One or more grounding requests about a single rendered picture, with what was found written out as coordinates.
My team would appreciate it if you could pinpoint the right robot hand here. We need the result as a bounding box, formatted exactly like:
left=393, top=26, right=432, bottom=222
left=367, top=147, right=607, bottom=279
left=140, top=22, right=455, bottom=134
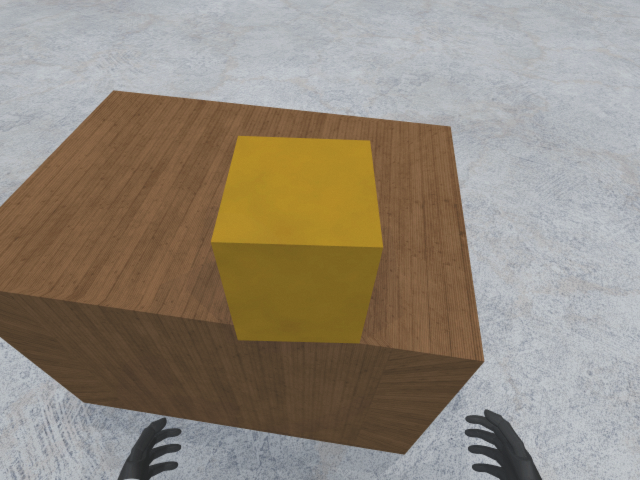
left=465, top=409, right=542, bottom=480

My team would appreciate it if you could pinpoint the pedestal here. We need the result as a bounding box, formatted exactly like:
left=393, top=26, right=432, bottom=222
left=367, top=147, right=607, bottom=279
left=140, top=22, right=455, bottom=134
left=0, top=90, right=484, bottom=455

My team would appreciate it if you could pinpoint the carton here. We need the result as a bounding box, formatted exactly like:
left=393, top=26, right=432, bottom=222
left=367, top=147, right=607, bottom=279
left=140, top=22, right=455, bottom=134
left=211, top=136, right=383, bottom=343

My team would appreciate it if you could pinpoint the left robot hand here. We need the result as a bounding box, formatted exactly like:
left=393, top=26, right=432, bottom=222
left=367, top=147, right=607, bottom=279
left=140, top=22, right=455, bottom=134
left=118, top=417, right=181, bottom=480

